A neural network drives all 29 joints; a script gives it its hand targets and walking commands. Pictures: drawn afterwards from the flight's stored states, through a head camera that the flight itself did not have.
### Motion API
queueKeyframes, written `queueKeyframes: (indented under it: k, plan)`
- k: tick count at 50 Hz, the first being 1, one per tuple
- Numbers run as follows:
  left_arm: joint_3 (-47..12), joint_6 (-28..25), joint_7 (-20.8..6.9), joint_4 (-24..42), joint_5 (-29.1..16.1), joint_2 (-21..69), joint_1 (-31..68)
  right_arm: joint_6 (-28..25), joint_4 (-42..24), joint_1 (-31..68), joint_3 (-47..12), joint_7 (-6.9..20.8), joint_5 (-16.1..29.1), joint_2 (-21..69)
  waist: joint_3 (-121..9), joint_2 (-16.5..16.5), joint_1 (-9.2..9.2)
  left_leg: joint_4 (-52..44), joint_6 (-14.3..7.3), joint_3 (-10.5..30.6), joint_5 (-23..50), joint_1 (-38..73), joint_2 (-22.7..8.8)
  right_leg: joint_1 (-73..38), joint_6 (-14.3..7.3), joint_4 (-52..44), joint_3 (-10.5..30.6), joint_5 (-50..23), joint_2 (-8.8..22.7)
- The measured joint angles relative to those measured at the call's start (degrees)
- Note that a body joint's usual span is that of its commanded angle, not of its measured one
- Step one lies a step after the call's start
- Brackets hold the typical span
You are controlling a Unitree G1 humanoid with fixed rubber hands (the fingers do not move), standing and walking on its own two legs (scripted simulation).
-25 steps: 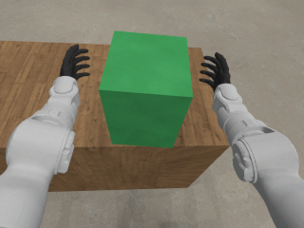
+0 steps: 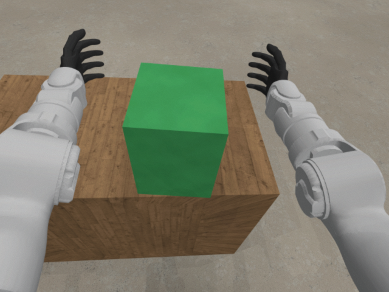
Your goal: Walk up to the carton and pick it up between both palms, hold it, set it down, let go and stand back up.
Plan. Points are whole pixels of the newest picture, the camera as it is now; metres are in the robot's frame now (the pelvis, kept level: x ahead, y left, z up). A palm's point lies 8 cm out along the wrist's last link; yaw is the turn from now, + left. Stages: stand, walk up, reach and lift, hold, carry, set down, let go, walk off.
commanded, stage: set down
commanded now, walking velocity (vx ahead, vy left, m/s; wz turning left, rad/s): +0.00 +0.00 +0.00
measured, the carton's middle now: (178, 134) +0.51 +0.02 +0.00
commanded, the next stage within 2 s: none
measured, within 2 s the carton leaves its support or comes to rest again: neither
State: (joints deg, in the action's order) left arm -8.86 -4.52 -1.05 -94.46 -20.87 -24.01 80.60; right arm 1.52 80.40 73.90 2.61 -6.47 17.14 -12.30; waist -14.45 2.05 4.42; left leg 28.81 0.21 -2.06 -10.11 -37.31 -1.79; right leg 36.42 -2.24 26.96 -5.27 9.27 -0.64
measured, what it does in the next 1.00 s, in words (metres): stands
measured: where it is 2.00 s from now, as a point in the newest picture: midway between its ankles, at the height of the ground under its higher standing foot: outside the picture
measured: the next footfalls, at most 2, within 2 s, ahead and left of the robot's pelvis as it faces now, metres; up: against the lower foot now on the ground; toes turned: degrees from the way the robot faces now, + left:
none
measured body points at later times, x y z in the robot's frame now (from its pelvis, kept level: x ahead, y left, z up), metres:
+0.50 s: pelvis +0.00 -0.01 +0.01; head +0.04 +0.02 +0.45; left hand +0.49 +0.21 +0.18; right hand +0.47 -0.18 +0.18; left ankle +0.02 +0.12 -0.73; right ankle +0.02 -0.09 -0.73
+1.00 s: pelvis +0.00 +0.00 +0.01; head +0.02 +0.02 +0.46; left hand +0.43 +0.22 +0.10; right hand +0.41 -0.17 +0.09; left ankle +0.02 +0.12 -0.73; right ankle +0.02 -0.09 -0.73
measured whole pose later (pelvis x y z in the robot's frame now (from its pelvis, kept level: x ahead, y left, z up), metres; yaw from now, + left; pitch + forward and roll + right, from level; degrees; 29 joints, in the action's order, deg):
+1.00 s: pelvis +0.00 +0.00 +0.01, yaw +0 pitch +8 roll -1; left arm 2.1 -6.3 -3.3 -63.3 -11.6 -18.8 44.3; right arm -4.8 57.1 40.1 -0.5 -10.1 16.1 -7.9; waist -6.9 1.5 1.3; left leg 27.9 0.6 -1.5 -11.7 -24.1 -2.4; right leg 22.3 -2.4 24.2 -5.6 10.1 -1.5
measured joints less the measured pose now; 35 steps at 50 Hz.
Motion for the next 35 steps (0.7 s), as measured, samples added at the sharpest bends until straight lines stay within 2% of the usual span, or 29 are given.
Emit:
queueKeyframes:
  k: [14,24,35]
  plan:
    - [0.3,2.5,-1.2,2.4,0.0,-1.4,-2.3,3.1,-2.8,-1.9,-0.4,-1.5,0.1,0.2,1.5,0.0,0.36,-1.8,0.4,0.5,0.6,4.2,-0.2,-4.5,-0.3,-2.2,-0.5,-0.5,-0.3]
    - [3.7,3.0,-2.0,9.4,2.7,-0.1,-8.7,1.9,-7.5,-7.7,-1.5,-2.4,0.7,0.4,3.2,-0.1,-0.52,-2.1,0.7,0.3,0.3,6.7,-0.5,-7.0,-0.4,-2.7,-0.3,-0.5,-0.7]
    - [7.6,2.0,-2.6,18.7,6.0,2.0,-19.7,-0.7,-14.6,-18.6,-2.9,-3.0,0.8,1.3,5.2,-0.4,-2.04,-2.1,0.6,0.2,-0.2,9.9,-0.7,-10.2,-0.4,-2.9,-0.1,-0.1,-0.9]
